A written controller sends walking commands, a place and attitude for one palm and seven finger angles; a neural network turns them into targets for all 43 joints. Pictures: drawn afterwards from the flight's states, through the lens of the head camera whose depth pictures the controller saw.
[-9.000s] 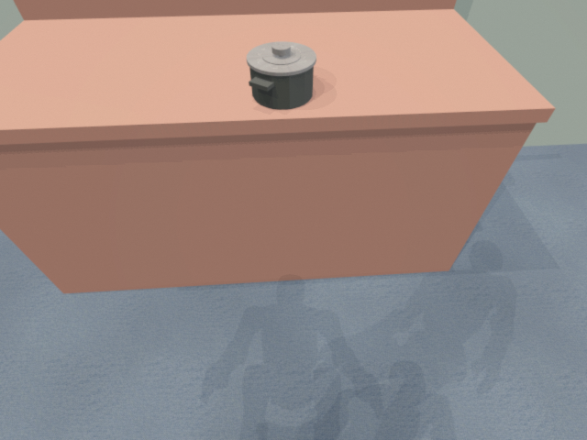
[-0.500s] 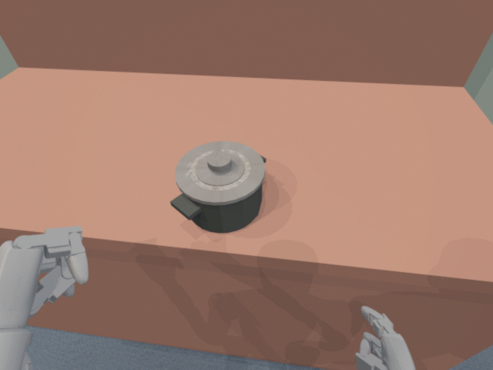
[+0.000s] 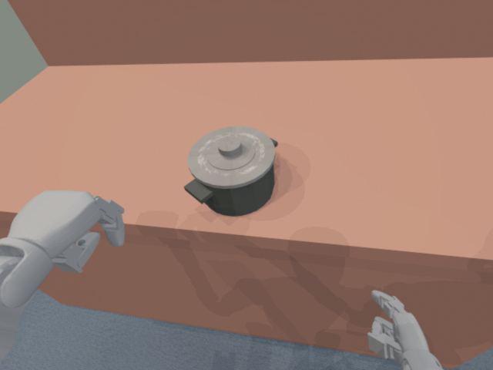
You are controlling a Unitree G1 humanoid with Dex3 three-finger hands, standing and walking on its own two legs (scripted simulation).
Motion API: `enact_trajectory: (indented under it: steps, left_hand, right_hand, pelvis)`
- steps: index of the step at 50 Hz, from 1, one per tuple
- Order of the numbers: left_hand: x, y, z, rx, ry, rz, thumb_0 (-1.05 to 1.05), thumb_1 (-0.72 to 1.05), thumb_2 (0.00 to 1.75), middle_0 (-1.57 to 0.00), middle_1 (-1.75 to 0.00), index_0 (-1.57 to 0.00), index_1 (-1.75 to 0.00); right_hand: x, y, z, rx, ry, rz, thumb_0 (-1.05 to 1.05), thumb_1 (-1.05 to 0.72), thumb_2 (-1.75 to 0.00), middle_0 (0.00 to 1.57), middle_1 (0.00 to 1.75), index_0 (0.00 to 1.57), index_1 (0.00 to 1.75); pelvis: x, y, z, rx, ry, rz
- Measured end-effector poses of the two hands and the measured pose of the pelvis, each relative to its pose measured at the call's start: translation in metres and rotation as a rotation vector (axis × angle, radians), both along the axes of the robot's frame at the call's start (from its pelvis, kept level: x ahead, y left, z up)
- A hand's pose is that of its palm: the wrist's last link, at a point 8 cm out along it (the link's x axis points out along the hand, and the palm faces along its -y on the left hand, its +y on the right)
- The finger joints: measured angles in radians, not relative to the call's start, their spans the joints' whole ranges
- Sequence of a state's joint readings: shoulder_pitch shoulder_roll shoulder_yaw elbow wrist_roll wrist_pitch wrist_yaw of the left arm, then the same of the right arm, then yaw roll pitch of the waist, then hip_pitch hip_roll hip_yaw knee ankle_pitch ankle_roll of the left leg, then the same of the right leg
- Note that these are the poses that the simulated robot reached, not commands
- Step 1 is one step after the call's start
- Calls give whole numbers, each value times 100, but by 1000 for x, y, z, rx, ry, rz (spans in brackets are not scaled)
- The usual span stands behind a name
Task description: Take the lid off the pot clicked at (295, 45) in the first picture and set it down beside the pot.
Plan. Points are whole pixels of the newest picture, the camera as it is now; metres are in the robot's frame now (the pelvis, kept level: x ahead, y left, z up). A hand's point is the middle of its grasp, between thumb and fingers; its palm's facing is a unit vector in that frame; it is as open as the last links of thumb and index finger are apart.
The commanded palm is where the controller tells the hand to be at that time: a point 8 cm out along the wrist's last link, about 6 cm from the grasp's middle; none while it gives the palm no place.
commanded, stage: reach forward and open the fingers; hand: left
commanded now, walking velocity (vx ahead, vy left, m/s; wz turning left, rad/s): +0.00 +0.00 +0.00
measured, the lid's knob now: (229, 146) +0.47 +0.09 +0.12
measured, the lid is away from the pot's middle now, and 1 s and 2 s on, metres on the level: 0.00 0.00 0.00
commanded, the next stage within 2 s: move the open hand above the knob in 0.54 s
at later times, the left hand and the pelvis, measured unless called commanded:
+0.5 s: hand (89, 202) +0.28 +0.26 +0.17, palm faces -0.09 +0.00 -1.00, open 9.8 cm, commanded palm +0.26 +0.25 +0.25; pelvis -0.02 +0.02 +0.00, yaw -1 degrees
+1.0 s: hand (124, 171) +0.34 +0.22 +0.18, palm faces -0.12 -0.02 -0.99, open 9.9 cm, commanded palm +0.31 +0.22 +0.25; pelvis +0.00 +0.01 +0.00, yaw -1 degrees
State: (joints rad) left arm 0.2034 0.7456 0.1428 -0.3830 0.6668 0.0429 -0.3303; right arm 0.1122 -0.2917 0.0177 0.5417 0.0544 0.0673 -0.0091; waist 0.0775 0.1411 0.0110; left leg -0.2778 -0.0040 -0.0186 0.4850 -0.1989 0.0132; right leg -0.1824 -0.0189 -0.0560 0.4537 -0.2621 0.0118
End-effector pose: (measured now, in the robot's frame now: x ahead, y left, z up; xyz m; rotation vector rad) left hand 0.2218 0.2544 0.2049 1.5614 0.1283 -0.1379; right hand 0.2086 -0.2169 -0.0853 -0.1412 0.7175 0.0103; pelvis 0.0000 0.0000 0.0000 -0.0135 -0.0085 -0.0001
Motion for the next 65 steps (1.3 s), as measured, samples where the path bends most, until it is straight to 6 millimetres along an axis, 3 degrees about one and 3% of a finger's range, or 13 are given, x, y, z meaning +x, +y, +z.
enact_trajectory:
  steps: [11, 22, 38, 50, 65]
  left_hand:
    - [22, 2, 11, -6, -52, -31, 0, -5, 143, -98, -42, -98, -42]
    - [41, 3, 22, -5, -80, -33, 0, -28, 153, -89, -14, -89, -14]
    - [73, -1, 32, -8, -71, -8, 0, -33, 156, -87, -8, -87, -8]
    - [104, -28, 31, -24, -53, -38, 0, -33, 157, -87, -8, -87, -8]
    - [128, -67, 33, -38, -62, -86, 0, -33, 157, -87, -8, -87, -8]
  right_hand:
    - [-23, 5, 0, 0, 20, -10, 2, -90, -90, 20, 30, 20, 30]
    - [-28, 13, 2, 8, 4, -13, 2, -90, -90, 20, 30, 20, 30]
    - [-21, 13, 1, 10, 15, -3, 2, -90, -90, 20, 30, 20, 30]
    - [-17, 2, -3, 14, 40, -20, 2, -90, -90, 20, 30, 20, 30]
    - [-9, -2, -8, 48, 63, -22, 2, -91, -90, 20, 30, 20, 30]
  pelvis:
    - [-12, 7, 0, 1, -18, -11]
    - [-18, 15, -1, 5, -25, -17]
    - [-13, 12, -1, 7, -11, -11]
    - [-4, 8, -1, 12, 0, -13]
    - [5, 2, -2, 21, 11, -20]
